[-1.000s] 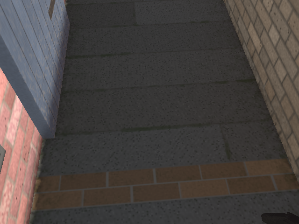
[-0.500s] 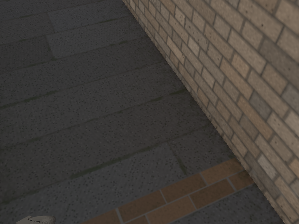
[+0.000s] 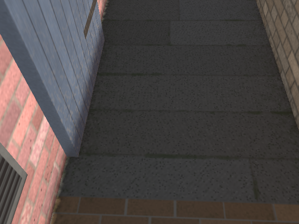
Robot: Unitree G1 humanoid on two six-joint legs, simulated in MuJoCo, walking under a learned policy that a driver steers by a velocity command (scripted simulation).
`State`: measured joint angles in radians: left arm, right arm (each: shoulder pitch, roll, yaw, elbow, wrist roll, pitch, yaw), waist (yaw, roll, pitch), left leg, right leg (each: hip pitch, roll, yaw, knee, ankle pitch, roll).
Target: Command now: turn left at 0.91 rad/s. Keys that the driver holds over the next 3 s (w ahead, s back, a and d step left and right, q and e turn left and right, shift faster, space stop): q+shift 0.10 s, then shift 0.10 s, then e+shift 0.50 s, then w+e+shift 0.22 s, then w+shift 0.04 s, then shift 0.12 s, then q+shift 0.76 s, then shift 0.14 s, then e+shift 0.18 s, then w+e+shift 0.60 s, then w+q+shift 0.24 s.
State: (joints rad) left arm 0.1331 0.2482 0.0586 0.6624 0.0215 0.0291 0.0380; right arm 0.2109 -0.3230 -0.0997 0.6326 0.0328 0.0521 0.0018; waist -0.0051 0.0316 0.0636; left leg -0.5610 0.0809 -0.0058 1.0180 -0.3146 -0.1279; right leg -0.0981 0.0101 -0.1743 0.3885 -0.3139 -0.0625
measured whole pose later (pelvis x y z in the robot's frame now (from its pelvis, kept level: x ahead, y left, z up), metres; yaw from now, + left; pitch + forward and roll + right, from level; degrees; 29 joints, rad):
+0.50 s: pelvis +0.03 +0.01 +0.00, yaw +5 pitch +1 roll +0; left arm 0.25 0.29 0.07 0.67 0.00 0.05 0.00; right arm 0.11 -0.26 -0.02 0.69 -0.04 0.01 -0.05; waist 0.05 -0.02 0.04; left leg -0.26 0.07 0.14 0.50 -0.25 0.02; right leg -0.44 -0.05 -0.01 0.89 -0.40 0.07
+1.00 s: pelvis +0.11 -0.05 +0.01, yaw -20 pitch +3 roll +4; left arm 0.41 0.31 0.06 0.65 -0.03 -0.02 0.02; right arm 0.10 -0.34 -0.09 0.75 -0.03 -0.06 0.03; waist 0.04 0.03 -0.03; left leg -0.58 0.00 -0.10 0.74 -0.10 -0.09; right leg -0.11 0.06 0.24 0.32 -0.25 -0.08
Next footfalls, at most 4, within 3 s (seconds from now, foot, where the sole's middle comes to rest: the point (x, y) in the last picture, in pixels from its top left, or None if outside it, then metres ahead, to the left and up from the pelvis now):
0.16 left None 0.06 0.14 -0.78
0.64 right None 0.06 -0.12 -0.78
1.16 left None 0.37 0.00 -0.78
1.60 right None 0.42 -0.22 -0.78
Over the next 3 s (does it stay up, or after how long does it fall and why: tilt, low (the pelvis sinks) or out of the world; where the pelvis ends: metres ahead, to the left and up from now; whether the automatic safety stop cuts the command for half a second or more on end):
stays up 0.71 -0.29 0.00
